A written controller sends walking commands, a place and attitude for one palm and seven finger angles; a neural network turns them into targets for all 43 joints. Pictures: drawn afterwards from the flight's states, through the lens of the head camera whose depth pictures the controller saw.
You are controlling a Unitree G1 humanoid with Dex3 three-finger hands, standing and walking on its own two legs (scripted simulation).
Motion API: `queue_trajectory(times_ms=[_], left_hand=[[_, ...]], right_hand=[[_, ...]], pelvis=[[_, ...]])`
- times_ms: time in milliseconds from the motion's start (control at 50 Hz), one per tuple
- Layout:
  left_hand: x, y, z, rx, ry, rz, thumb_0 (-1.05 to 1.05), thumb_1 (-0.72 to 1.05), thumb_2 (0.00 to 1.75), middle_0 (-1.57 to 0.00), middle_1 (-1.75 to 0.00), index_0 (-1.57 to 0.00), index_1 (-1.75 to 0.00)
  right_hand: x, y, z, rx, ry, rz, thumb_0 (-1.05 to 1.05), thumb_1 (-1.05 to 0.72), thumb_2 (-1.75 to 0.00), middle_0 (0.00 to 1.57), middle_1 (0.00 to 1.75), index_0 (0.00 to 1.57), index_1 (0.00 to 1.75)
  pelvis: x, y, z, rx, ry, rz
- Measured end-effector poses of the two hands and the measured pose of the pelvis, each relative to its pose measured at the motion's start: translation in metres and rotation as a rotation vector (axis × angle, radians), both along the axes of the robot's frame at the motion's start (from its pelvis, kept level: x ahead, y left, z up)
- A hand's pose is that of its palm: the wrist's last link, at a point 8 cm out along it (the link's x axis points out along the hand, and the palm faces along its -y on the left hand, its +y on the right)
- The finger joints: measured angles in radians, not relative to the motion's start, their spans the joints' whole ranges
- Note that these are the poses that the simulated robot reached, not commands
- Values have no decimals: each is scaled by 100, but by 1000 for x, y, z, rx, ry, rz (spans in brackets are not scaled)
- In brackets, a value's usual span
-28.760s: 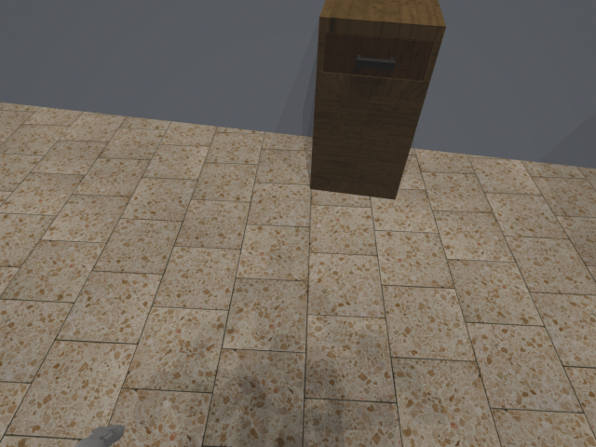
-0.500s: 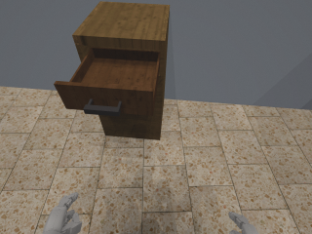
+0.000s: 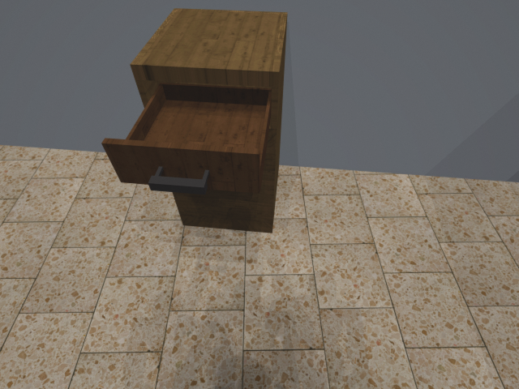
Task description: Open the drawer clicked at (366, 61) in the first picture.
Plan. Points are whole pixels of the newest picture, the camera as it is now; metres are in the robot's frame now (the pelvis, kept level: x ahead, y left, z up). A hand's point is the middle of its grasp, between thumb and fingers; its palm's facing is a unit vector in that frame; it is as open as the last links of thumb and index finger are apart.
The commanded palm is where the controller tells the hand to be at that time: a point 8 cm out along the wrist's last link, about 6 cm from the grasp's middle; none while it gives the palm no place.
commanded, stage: let the arm hang, fingers relaxed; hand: left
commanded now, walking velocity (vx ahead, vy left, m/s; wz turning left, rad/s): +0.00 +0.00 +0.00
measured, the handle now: (180, 178) +0.59 +0.23 -0.09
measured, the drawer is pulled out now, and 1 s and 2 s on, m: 0.29 0.29 0.29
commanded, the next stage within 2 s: look to check the result in 0.40 s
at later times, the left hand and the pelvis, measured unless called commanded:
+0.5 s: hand out of the picture -0.01 +0.16 -0.17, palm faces +0.02 -0.98 -0.19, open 7.4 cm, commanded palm none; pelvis +0.00 -0.01 +0.00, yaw +0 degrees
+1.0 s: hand out of the picture +0.02 +0.17 -0.17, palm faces +0.02 -0.98 -0.22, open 7.4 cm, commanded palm none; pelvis +0.01 -0.01 +0.00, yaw +0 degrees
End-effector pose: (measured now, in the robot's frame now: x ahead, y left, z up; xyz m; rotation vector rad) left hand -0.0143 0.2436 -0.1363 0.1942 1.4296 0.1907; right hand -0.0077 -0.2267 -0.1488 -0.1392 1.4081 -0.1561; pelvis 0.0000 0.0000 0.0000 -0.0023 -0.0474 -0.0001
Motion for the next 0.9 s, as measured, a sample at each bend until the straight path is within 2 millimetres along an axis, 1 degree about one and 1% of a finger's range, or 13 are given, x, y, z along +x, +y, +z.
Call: queue_trajectory(times_ms=[140,220,320,460,560,660,760,900], left_hand=[[14,-12,-3,-27,-45,-12,0,91,89,-20,-30,-19,-29],[18,-20,-6,-44,-56,-16,0,91,89,-20,-30,-20,-29],[17,-27,-8,-59,-49,-10,0,91,89,-20,-30,-20,-29],[8,-30,-8,-61,-16,5,0,91,89,-20,-30,-20,-29],[2,-31,-8,-55,5,13,0,91,89,-20,-30,-20,-29],[2,-30,-6,-47,12,14,0,91,89,-20,-30,-20,-29],[7,-29,-5,-40,5,12,0,91,89,-20,-30,-20,-29],[20,-29,-4,-33,-20,3,0,91,89,-20,-30,-20,-29]], right_hand=[[-10,12,-2,29,5,-18,0,-91,-90,20,30,20,30],[-15,15,-2,35,12,-28,0,-91,-90,20,30,20,30],[-20,16,-2,37,27,-36,0,-91,-90,20,30,20,30],[-23,14,-1,31,46,-42,0,-91,-90,20,30,20,30],[-19,10,-1,26,45,-43,0,-91,-90,20,30,20,30],[-11,6,-1,22,32,-41,0,-91,-90,20,30,20,30],[-2,2,-2,18,15,-35,0,-91,-90,20,30,20,30],[10,-5,-1,10,-5,-28,0,-91,-90,20,30,20,30]], pelvis=[[-3,0,0,4,-3,-2],[-3,-1,0,5,-1,-3],[-3,-3,0,6,3,-2],[-1,-5,0,5,6,-2],[1,-7,0,5,7,-3],[3,-8,0,5,6,-5],[5,-10,1,6,7,-5],[8,-13,1,6,7,-6]])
